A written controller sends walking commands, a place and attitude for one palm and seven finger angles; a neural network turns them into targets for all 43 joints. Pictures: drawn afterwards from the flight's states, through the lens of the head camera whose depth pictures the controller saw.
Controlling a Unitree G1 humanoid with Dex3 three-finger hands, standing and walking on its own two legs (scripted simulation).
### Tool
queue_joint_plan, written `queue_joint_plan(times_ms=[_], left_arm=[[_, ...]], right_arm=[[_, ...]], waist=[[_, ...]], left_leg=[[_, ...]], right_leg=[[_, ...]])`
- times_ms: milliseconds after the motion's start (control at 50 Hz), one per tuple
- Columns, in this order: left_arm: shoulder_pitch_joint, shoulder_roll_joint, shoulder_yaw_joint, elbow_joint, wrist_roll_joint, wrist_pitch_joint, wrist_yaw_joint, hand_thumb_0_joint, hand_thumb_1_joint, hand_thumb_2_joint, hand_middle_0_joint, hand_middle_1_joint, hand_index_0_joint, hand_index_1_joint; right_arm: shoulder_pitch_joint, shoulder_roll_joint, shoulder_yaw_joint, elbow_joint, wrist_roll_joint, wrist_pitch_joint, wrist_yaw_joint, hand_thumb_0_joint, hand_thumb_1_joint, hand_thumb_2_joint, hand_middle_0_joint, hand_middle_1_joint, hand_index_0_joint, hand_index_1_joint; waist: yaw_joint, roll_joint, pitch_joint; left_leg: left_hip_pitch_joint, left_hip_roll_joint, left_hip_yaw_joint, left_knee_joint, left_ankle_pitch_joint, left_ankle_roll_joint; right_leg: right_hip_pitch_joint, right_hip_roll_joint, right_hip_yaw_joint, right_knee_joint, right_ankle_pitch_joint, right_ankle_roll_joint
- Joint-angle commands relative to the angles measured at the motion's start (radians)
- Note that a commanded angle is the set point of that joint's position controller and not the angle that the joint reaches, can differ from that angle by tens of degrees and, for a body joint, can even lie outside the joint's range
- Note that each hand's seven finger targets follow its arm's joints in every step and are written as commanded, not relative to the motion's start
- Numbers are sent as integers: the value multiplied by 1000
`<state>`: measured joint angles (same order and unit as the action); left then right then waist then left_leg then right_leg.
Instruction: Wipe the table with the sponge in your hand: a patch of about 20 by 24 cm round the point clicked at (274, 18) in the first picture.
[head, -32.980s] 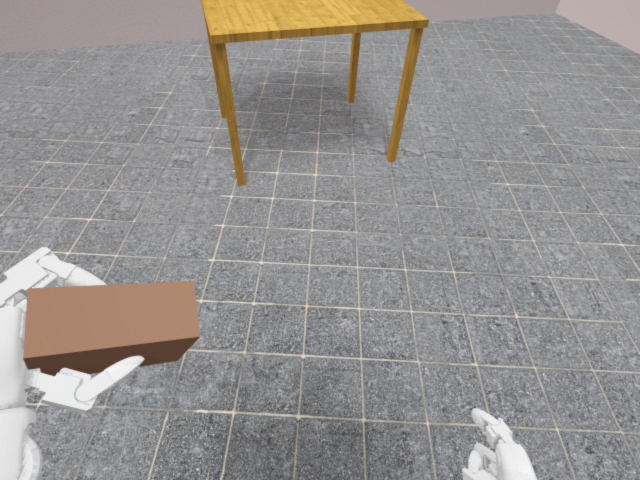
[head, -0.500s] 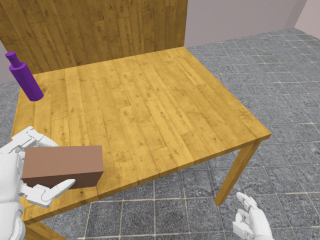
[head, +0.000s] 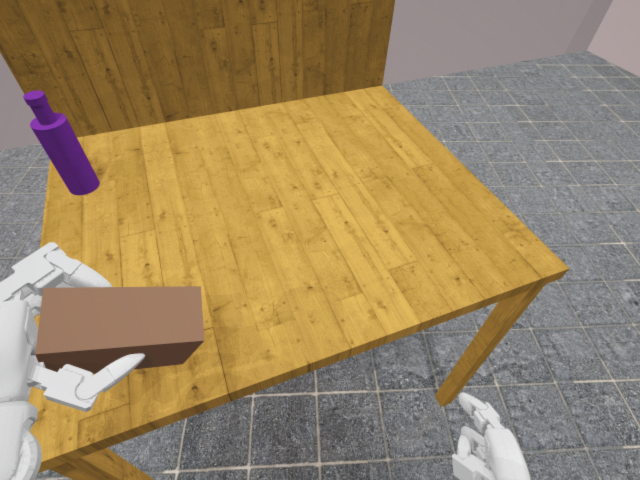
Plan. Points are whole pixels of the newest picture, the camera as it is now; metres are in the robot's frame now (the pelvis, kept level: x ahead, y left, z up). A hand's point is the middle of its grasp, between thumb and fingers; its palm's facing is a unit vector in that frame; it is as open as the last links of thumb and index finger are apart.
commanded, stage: come to a stop and stand still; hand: left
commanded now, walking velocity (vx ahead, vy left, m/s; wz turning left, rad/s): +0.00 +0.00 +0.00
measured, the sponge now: (148, 330) +0.23 +0.20 +0.12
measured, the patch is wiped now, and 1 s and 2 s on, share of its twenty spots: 0.00 0.00 0.00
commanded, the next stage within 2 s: look again from close up in 0.72 s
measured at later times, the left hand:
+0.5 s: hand (125, 332) +0.21 +0.21 +0.15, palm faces +0.36 -0.86 -0.36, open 9.6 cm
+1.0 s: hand (61, 251) +0.25 +0.26 +0.21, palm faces +0.52 -0.76 -0.38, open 9.6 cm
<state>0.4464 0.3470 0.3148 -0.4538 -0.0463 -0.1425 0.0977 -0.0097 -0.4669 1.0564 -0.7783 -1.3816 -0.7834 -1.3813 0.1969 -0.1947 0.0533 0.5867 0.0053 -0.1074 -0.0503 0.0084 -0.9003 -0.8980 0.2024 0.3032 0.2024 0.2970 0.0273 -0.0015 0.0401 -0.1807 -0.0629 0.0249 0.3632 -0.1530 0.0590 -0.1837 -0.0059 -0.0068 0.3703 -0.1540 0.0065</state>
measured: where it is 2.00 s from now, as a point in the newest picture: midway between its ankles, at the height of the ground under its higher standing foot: outside the picture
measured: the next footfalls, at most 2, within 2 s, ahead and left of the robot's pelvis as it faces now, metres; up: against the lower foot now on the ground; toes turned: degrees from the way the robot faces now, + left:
none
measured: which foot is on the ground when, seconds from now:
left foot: down 0.00-1.00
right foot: down 0.00-1.00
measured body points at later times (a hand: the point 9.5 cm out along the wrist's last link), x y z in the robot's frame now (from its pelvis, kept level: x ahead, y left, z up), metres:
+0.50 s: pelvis +0.00 -0.03 +0.00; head +0.01 -0.04 +0.45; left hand +0.19 +0.25 +0.17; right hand +0.19 -0.26 -0.08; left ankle +0.03 +0.07 -0.74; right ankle +0.03 -0.12 -0.74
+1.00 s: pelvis +0.01 -0.04 -0.01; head +0.03 -0.01 +0.44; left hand +0.22 +0.30 +0.23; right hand +0.18 -0.25 -0.08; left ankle +0.03 +0.07 -0.74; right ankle +0.03 -0.12 -0.74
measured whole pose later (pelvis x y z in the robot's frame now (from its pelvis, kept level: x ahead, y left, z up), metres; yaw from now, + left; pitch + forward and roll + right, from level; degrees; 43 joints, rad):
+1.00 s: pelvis +0.01 -0.04 -0.01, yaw +1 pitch +2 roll -2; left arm 0.20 0.56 0.47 -0.34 -0.09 -0.24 0.14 -0.01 -0.47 1.06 -0.78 -1.38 -0.78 -1.38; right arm 0.24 -0.23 0.08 0.58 0.02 -0.16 -0.02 0.01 -0.90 -0.90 0.20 0.30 0.20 0.30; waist 0.03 -0.03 0.01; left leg -0.32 0.01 -0.02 0.54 -0.25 0.01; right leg -0.27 0.07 -0.06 0.44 -0.20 -0.06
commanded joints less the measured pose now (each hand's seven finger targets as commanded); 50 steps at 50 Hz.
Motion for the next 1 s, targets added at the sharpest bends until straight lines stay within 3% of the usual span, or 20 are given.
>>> queue_joint_plan(times_ms=[0,60,100,120,200,220,300,320,380,600,660,700,780,800,820,840,880,900,920,980], left_arm=[[-77,170,112,-232,-12,-58,17,0,100,1300,-1200,-1600,-1200,-1600],[-70,143,89,-222,-20,-53,13,0,100,1300,-1200,-1600,-1200,-1600],[-60,181,123,-229,-20,-49,18,0,100,1300,-1200,-1600,-1200,-1600],[-57,141,91,-221,-25,-51,14,0,100,1300,-1200,-1600,-1200,-1600],[-49,178,123,-217,-31,-37,19,0,100,1300,-1200,-1600,-1200,-1600],[-46,144,95,-207,-34,-39,16,0,100,1300,-1200,-1600,-1200,-1600],[-51,186,125,-218,-35,-30,25,0,100,1300,-1200,-1600,-1200,-1600],[-46,145,91,-202,-38,-30,21,0,100,1300,-1200,-1600,-1200,-1600],[-57,155,99,-194,-41,-24,24,0,100,1300,-1200,-1600,-1200,-1600],[-55,193,119,-205,-41,-14,40,0,100,1300,-1200,-1600,-1200,-1600],[-54,164,97,-209,-44,-16,38,0,100,1300,-1200,-1600,-1200,-1600],[-56,198,122,-217,-42,-16,44,0,100,1300,-1200,-1600,-1200,-1600],[-36,172,112,-217,-47,-16,38,0,100,1300,-1200,-1600,-1200,-1600],[-997,1030,395,-606,-4,-208,53,0,100,1300,-1200,-1600,-1200,-1600],[-590,490,373,-86,18,-144,45,0,100,1300,-1200,-1600,-1200,-1600],[-491,448,315,-75,7,-126,55,0,100,1300,-1200,-1600,-1200,-1600],[-349,406,244,10,-20,-118,47,0,100,1300,-1200,-1600,-1200,-1600],[-266,334,190,57,-30,-117,32,0,100,1300,-1200,-1600,-1200,-1600],[-158,290,141,18,-46,-129,24,0,100,1300,-1200,-1600,-1200,-1600],[-21,191,55,-122,-72,-172,23,0,100,1300,-1200,-1600,-1200,-1600]], right_arm=[[-114,-147,-67,-152,2,-52,-9,0,-900,-900,200,300,200,300],[-113,-143,-67,-158,3,-46,-8,0,-900,-900,200,300,200,300],[-124,-144,-67,-157,5,-43,-9,0,-900,-900,200,300,200,300],[-118,-140,-63,-156,3,-37,-8,0,-900,-900,200,300,200,300],[-126,-145,-67,-159,11,-34,-9,0,-900,-900,200,300,200,300],[-125,-142,-64,-157,8,-30,-9,0,-900,-900,200,300,200,300],[-136,-147,-68,-159,16,-29,-12,0,-900,-900,200,300,200,300],[-133,-142,-64,-158,12,-26,-12,0,-900,-900,200,300,200,300],[-130,-147,-70,-160,15,-28,-14,0,-900,-900,200,300,200,300],[-152,-156,-72,-151,22,-20,-16,0,-900,-900,200,300,200,300],[-145,-156,-73,-153,20,-22,-16,0,-900,-900,200,300,200,300],[-160,-157,-71,-148,21,-22,-19,0,-900,-900,200,300,200,300],[-146,-156,-74,-152,18,-23,-17,0,-900,-900,200,300,200,300],[48,-199,115,-286,120,-4,-109,0,-900,-900,200,300,200,300],[22,-92,-39,-172,88,-69,-98,0,-900,-900,200,300,200,300],[-67,-136,-24,-139,42,-79,-53,0,-900,-900,200,300,200,300],[-71,-202,-46,-143,11,-90,-20,0,-900,-900,200,300,200,300],[-80,-202,-51,-121,11,-94,0,0,-900,-900,200,300,200,300],[-14,-194,-57,-145,9,-100,19,0,-900,-900,200,300,200,300],[35,-191,-70,-147,22,-148,77,0,-900,-900,200,300,200,300]], waist=[[-4,93,-144],[-4,80,-141],[-3,87,-152],[-4,75,-144],[-9,51,-155],[-8,49,-149],[-10,73,-163],[-10,48,-151],[-11,39,-134],[-12,49,-129],[-11,33,-131],[-12,54,-133],[-10,27,-158],[-73,164,-77],[-18,-59,-108],[-5,-159,-85],[19,-118,-91],[9,1,-134],[25,66,-136],[39,124,-159]], left_leg=[[-8,174,-175,-131,30,-104],[5,172,-157,-104,54,-96],[18,164,-154,-94,61,-96],[5,164,-152,-91,56,-92],[28,150,-143,-45,81,-72],[17,151,-140,-42,69,-65],[29,143,-136,-24,65,-52],[19,143,-135,-22,41,-46],[14,137,-132,-9,21,-39],[29,126,-124,34,-28,-34],[24,126,-123,37,-28,-32],[40,130,-126,31,-36,-34],[21,131,-129,22,24,-31],[-239,83,-131,-34,-231,26],[-101,162,-110,23,-204,0],[-76,128,-128,57,-170,-19],[23,69,-104,184,-154,-28],[57,78,-88,188,-164,-27],[-18,89,-92,155,-150,-24],[-44,88,-116,123,6,-26]], right_leg=[[89,-30,33,13,84,-23],[72,-41,39,-12,85,-25],[72,-43,45,-17,90,-28],[71,-43,37,-23,86,-28],[54,-62,67,-56,114,-36],[50,-62,60,-64,104,-34],[48,-71,82,-75,109,-37],[38,-70,77,-87,86,-35],[20,-79,96,-114,66,-37],[-38,-99,119,-159,-60,-42],[-38,-94,112,-155,-61,-38],[-52,-95,112,-150,-72,-39],[9,-84,97,-118,26,-35],[195,25,43,-45,-116,62],[38,-44,32,-46,-292,9],[-121,-58,66,-95,-321,-13],[-261,-124,167,-162,-336,-73],[-273,-125,168,-123,-326,-87],[-197,-136,161,-103,-250,-91],[-91,-115,122,-17,-21,-81]])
